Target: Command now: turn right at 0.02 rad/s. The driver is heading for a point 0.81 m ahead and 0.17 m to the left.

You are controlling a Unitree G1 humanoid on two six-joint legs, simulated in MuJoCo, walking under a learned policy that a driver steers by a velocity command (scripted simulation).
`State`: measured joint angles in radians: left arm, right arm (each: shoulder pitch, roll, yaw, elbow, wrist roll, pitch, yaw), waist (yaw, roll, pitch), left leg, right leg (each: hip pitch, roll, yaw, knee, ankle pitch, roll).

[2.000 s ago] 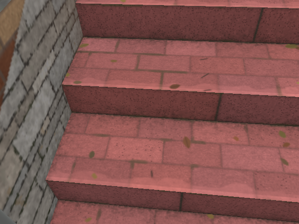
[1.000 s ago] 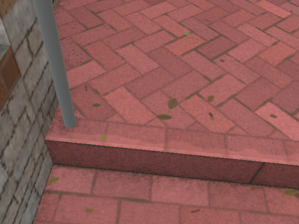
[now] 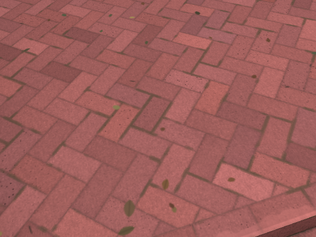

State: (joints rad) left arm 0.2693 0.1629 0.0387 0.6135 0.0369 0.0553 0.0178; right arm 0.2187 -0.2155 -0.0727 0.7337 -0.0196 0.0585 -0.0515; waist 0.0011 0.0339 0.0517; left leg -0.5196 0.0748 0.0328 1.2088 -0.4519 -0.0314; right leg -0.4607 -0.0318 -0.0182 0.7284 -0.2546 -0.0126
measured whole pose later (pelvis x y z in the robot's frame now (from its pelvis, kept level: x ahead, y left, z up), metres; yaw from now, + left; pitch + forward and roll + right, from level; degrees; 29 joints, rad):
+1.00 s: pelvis +0.16 +0.05 +0.02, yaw +22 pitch +4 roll -1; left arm 0.63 0.13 0.05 0.97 0.05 -0.15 0.01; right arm 0.10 -0.12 -0.04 0.65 -0.04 0.01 -0.03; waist 0.07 0.04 -0.07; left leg -1.22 0.09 -0.02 2.06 -0.46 0.09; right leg -0.04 -0.02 -0.11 0.31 -0.35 -0.02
